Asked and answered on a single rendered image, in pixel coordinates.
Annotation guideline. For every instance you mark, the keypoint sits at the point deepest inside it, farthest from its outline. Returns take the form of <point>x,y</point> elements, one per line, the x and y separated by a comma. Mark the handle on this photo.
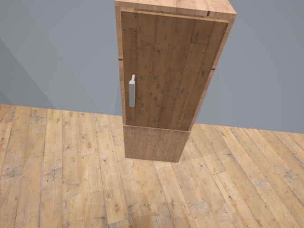
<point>132,92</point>

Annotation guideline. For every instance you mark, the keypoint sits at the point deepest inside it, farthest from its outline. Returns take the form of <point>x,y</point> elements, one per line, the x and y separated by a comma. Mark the cupboard door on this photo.
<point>171,57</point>

